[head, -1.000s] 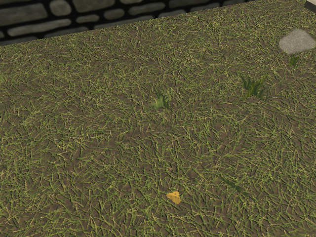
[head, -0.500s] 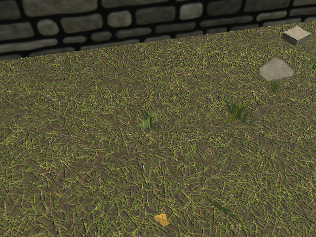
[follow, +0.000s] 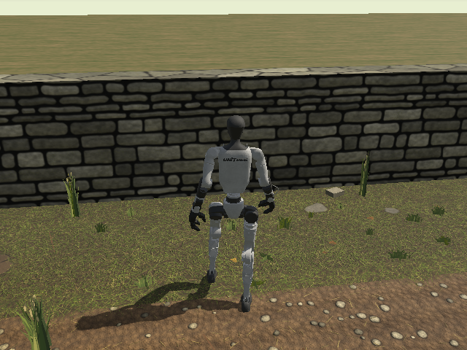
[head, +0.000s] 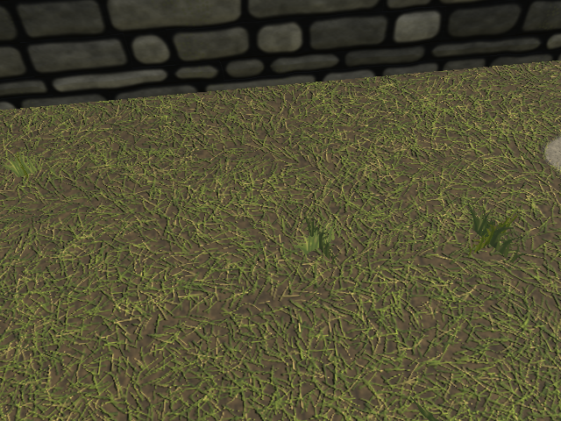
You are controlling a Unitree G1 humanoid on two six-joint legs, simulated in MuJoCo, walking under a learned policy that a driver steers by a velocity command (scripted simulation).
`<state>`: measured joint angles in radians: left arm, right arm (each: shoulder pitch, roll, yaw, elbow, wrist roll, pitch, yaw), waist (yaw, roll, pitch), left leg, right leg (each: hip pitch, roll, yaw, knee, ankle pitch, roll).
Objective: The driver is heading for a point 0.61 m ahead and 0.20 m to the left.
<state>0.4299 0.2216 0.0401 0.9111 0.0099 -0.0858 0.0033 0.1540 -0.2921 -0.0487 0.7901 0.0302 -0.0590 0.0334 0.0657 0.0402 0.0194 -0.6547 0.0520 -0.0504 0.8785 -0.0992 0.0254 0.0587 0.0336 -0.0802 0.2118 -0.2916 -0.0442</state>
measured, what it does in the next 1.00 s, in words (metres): walks ahead, turning left: left foot, then right foot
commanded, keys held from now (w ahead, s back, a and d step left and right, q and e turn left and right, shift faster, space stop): w+q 0.08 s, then q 0.92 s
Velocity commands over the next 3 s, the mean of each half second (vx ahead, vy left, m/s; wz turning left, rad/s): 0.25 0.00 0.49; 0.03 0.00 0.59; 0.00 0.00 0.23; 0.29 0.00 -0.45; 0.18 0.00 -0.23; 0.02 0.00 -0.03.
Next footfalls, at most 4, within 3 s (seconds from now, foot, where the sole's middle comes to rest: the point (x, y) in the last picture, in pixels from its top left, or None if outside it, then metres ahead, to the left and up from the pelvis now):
0.18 left None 0.29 0.13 -0.78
0.68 right None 0.40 -0.06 -0.78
1.10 left None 0.23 0.15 -0.78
1.50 right None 0.37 -0.03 -0.78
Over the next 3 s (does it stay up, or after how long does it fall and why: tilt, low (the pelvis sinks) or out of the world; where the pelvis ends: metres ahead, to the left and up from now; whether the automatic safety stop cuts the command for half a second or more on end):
stays up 0.60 0.12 -0.01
